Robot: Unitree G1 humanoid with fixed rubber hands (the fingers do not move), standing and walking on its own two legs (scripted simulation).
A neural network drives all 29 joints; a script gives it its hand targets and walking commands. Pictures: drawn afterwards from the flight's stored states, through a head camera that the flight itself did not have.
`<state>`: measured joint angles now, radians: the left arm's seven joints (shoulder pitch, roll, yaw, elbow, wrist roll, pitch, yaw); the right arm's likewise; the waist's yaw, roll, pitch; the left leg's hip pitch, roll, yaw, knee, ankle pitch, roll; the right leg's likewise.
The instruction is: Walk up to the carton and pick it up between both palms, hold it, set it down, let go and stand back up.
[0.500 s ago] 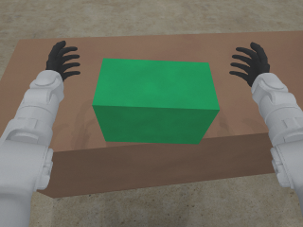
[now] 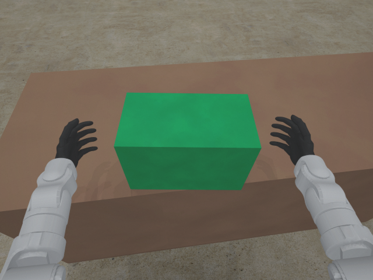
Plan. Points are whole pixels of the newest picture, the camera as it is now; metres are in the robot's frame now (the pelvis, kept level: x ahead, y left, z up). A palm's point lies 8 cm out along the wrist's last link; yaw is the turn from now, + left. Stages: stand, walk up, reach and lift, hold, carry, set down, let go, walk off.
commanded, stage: set down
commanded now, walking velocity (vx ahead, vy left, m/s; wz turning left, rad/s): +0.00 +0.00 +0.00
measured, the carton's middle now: (186, 143) +0.45 +0.01 -0.01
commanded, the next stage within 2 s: let go in 1.48 s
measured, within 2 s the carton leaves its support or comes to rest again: neither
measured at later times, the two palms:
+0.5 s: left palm (69, 194) +0.29 +0.26 +0.02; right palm (299, 192) +0.29 -0.23 +0.02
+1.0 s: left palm (68, 235) +0.22 +0.26 -0.03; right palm (300, 229) +0.23 -0.23 -0.03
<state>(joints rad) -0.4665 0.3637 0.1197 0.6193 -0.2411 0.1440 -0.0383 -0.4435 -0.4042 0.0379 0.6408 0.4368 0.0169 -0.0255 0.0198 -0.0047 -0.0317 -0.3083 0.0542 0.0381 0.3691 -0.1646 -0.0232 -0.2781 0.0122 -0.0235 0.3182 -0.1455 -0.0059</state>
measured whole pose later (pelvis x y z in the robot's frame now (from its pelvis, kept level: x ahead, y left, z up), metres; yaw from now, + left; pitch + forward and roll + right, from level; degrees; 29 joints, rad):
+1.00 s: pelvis +0.01 +0.01 +0.00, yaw +1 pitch -2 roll +0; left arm 0.07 0.30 -0.01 0.55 -0.23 -0.14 -0.01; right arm 0.10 -0.28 0.00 0.54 0.27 -0.19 0.02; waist 0.02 0.00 0.03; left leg -0.15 0.03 0.02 0.40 -0.22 -0.02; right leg -0.13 0.00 -0.01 0.36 -0.21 0.00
